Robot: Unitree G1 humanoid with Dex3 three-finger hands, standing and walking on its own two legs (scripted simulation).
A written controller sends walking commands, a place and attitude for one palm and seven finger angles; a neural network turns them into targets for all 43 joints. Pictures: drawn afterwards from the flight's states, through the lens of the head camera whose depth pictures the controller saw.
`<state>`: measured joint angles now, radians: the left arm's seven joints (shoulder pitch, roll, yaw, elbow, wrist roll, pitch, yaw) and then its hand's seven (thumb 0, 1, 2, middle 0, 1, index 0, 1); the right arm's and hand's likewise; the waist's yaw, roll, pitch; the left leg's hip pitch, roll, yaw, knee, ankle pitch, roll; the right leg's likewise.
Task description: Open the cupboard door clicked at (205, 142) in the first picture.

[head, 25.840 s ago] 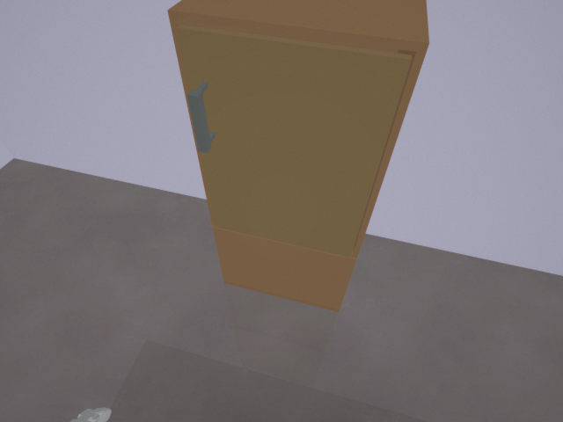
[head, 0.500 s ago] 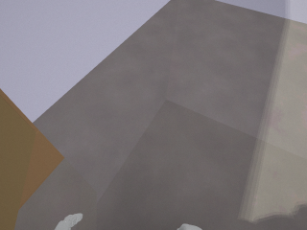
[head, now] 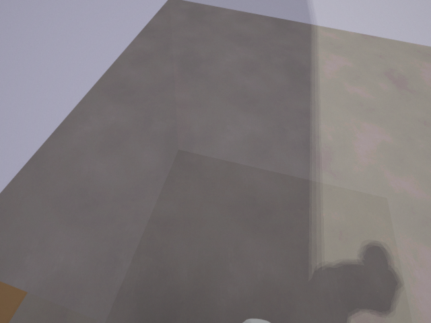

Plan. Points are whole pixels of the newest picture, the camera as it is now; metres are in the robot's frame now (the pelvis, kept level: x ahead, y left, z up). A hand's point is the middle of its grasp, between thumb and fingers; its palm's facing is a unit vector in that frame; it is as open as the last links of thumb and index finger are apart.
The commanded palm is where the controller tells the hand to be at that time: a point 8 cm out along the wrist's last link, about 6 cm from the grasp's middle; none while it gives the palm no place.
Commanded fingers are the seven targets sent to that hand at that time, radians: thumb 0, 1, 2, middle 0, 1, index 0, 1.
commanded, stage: walk to a spot facing it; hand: left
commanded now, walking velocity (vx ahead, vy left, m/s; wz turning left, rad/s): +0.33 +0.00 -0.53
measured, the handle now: out of the picture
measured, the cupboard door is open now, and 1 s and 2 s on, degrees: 38 38 38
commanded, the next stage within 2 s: turn to face it in 0.94 s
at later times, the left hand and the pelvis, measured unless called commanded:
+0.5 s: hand (193, 227) +0.35 +0.07 -0.16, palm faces -0.22 -0.96 -0.20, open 7.2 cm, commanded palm none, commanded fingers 0.00 0.90 0.90 -0.20 -0.30 -0.20 -0.30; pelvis +0.21 -0.09 +0.00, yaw -12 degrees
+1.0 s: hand (215, 163) +0.56 +0.03 -0.16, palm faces -0.32 -0.93 -0.17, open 7.4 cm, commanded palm none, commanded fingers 0.00 0.90 0.90 -0.20 -0.30 -0.20 -0.30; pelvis +0.45 -0.12 +0.01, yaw -23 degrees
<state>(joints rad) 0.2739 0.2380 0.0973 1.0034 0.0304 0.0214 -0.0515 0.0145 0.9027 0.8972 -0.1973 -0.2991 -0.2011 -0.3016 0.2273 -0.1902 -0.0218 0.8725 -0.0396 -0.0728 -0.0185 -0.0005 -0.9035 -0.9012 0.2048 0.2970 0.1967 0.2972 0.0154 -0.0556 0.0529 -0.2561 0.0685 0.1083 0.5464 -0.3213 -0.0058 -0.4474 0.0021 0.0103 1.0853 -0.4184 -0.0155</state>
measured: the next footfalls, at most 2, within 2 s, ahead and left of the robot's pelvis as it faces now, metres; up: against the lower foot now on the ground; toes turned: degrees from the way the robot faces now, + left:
right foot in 0.28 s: +0.24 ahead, -0.16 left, +0.00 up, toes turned -17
left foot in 0.74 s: +0.49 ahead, +0.00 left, +0.00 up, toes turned -9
